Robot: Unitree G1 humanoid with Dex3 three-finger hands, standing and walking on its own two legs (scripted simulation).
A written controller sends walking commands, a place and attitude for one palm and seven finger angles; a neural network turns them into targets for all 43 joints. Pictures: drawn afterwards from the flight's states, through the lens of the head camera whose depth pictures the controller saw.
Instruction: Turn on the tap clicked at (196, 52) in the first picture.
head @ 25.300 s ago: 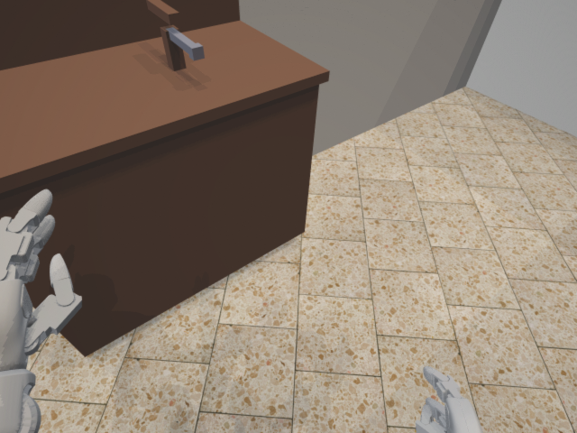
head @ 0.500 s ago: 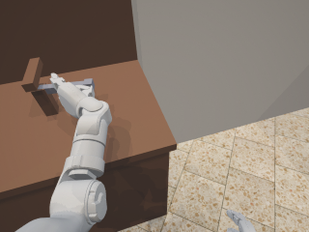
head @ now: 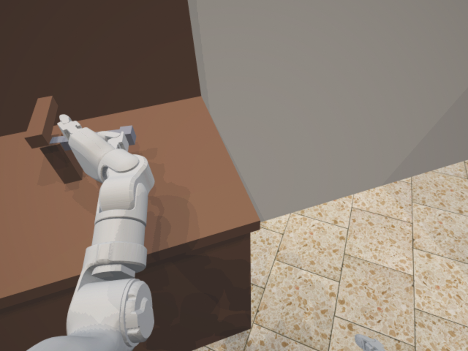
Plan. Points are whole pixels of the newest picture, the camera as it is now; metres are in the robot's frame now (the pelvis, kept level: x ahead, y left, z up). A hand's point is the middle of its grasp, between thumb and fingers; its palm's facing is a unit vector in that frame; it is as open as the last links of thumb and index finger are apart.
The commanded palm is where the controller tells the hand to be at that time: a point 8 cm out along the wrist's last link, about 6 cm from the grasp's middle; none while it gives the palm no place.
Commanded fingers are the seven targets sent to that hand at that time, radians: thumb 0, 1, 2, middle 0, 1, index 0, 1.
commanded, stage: lift the hand up off the lever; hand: left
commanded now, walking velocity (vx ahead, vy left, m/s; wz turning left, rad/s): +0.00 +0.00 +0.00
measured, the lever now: (127, 135) +0.48 +0.25 +0.14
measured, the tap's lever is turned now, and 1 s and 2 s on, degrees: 80 80 80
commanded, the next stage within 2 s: draw the hand back beside the body in 1.00 s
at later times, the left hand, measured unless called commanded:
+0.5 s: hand (116, 130) +0.41 +0.23 +0.20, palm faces +0.81 -0.59 -0.02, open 7.8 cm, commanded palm +0.35 +0.24 +0.21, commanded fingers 0.00 0.90 0.90 -0.15 -0.15 -0.15 -0.15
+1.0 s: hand (117, 125) +0.41 +0.22 +0.21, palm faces +0.79 -0.61 -0.01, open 7.8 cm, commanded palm +0.35 +0.24 +0.22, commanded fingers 0.00 0.90 0.90 -0.15 -0.15 -0.15 -0.15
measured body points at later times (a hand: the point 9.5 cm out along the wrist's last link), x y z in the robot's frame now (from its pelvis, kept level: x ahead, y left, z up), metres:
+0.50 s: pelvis +0.00 +0.01 +0.00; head -0.01 -0.02 +0.45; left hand +0.36 +0.25 +0.20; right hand +0.18 -0.21 -0.11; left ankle -0.02 +0.13 -0.74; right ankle +0.00 -0.07 -0.74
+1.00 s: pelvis +0.01 +0.01 +0.00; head -0.01 -0.02 +0.45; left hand +0.36 +0.25 +0.21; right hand +0.19 -0.21 -0.11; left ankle -0.02 +0.13 -0.74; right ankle +0.00 -0.07 -0.74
